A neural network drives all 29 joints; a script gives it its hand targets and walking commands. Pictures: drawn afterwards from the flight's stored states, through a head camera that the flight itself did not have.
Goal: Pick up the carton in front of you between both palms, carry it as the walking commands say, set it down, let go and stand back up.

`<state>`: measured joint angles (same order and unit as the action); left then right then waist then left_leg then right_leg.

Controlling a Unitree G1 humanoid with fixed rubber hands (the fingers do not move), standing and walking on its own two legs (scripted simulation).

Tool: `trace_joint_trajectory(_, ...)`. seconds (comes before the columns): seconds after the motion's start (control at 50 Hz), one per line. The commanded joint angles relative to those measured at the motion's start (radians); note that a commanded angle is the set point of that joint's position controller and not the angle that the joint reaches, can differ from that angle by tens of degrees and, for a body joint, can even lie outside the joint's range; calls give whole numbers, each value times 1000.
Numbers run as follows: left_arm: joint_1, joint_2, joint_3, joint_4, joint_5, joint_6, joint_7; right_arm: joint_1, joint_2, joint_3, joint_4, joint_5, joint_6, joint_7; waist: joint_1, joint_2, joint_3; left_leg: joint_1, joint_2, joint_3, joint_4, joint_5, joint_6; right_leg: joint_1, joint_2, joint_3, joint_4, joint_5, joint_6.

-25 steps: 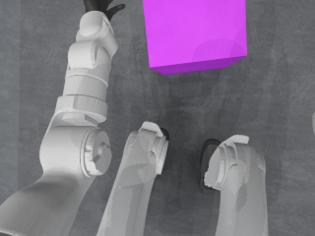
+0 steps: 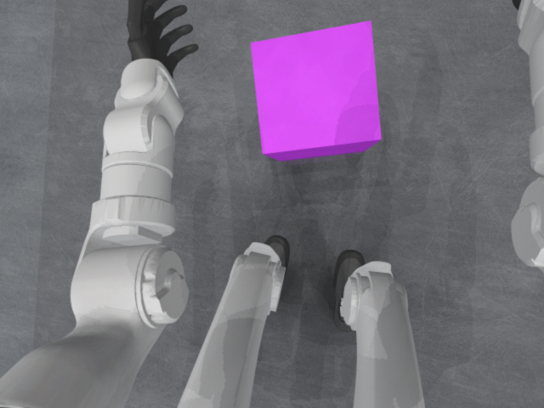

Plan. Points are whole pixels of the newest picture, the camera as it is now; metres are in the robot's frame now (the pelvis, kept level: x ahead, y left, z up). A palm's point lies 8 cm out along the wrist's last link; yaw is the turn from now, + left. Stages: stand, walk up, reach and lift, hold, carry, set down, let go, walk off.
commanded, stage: set down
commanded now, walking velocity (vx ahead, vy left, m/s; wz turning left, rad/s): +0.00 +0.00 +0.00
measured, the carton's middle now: (316, 105) +0.55 +0.04 -0.45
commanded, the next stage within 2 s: let go in 0.12 s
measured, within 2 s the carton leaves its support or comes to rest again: neither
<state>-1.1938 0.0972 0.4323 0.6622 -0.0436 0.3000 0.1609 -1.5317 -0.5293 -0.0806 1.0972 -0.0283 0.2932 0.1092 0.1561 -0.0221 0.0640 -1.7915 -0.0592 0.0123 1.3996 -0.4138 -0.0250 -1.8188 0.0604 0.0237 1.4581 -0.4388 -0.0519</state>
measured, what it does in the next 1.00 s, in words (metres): rises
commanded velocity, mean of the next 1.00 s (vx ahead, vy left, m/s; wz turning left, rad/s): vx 0.00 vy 0.00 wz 0.00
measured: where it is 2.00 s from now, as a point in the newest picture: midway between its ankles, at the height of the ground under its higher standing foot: (306, 294)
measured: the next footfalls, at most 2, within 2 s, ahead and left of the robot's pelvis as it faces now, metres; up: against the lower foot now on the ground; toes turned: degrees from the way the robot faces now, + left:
none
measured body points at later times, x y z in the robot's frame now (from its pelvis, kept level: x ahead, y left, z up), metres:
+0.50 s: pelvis +0.04 +0.01 +0.12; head +0.31 -0.01 +0.48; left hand +0.44 +0.22 +0.01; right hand +0.49 -0.20 +0.00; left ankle +0.09 +0.12 -0.54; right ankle +0.08 -0.08 -0.54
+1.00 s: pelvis +0.10 +0.03 +0.19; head +0.20 +0.01 +0.63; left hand +0.30 +0.25 +0.11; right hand +0.34 -0.21 +0.09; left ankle +0.09 +0.12 -0.54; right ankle +0.08 -0.08 -0.54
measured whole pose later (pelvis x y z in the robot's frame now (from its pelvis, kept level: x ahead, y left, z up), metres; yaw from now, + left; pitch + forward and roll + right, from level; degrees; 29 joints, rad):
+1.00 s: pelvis +0.10 +0.03 +0.19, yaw -3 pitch +11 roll +0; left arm 0.17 0.20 0.01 0.41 -0.05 0.03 -0.07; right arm 0.00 -0.20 -0.11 0.56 -0.03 0.02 0.00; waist 0.08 0.05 0.00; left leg -0.46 -0.06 -0.04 0.56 -0.29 0.04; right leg -0.45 0.04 0.04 0.56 -0.30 -0.01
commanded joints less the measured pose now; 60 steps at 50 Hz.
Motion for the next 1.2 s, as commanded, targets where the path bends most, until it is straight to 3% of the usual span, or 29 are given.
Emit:
trace_joint_trajectory(0.0, -171, 110, 10, -117, 17, -28, -12, -292, -85, -33, -109, -18, -28, 2, 50, -210, -1132, 377, -19, 80, -167, 349, -37, 951, -7, 55, -166, 475, 42)
trace_joint_trajectory(0.1, -122, 85, 26, -103, 49, -44, -29, -236, -54, -72, -81, -48, -46, 6, 46, -191, -1070, 433, -12, 70, -271, 367, -44, 1003, -11, 64, -273, 504, 44)
trace_joint_trajectory(0.18, -52, 63, 21, -105, 87, -66, -55, -142, -19, -134, -81, -99, -64, -6, 20, -166, -1084, 509, -8, 63, -339, 404, -47, 1065, -8, 70, -347, 577, 46)
trace_joint_trajectory(0.32, 268, 110, -51, -165, 142, -134, -145, 213, 142, -207, -271, -145, -101, -110, -1, -145, -1193, 608, -14, 48, -456, 473, -19, 1338, -15, 104, -458, 824, 68)
trace_joint_trajectory(0.38, 383, 151, -104, -191, 146, -157, -192, 362, 211, -200, -392, -130, -118, -163, -6, -117, -1140, 706, -7, 32, -515, 453, 0, 1359, -17, 98, -526, 755, 76)
trace_joint_trajectory(0.46, 517, 175, -171, -208, 115, -180, -235, 530, 246, -172, -520, -95, -146, -191, -15, -72, -978, 928, 17, 2, -588, 426, 12, 1253, -9, 54, -641, 506, 76)
trace_joint_trajectory(0.52, 638, 174, -218, -197, 83, -199, -257, 664, 245, -151, -553, -72, -170, -187, -27, -42, -857, 1086, 37, -21, -629, 415, 13, 1171, -8, 27, -706, 373, 71)
trace_joint_trajectory(0.6, 808, 163, -267, -193, 45, -226, -267, 851, 246, -132, -545, -56, -202, -166, -47, -13, -744, 1242, 54, -49, -675, 434, 7, 1141, -8, 10, -754, 311, 60)
trace_joint_trajectory(0.86, 1275, 178, -381, -329, -5, -293, -227, 1387, 239, -77, -596, -13, -293, -123, -77, 68, -482, 1596, 70, -99, -804, 702, -12, 1345, -15, 22, -897, 363, 32)
trace_joint_trajectory(1.04, 1378, 205, -396, -339, -6, -277, -233, 1607, 249, -24, -676, 11, -281, -97, -126, -20, -241, 1595, 48, -61, -941, 517, -1, 1644, -40, 21, -1005, 444, 55)
trace_joint_trajectory(1.18, 1404, 213, -374, -320, 38, -233, -228, 1702, 244, 11, -733, 30, -234, -65, -140, 11, -115, 1637, 27, -47, -999, 414, 8, 1716, -50, 17, -1059, 453, 61)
